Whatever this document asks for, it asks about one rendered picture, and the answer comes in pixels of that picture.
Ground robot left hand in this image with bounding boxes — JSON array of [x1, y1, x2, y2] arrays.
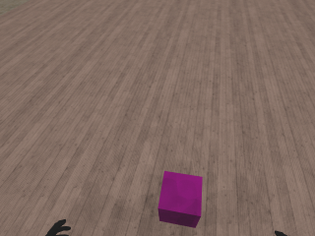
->
[[45, 219, 71, 236]]

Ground carton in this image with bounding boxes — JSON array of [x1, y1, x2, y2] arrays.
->
[[157, 171, 203, 228]]

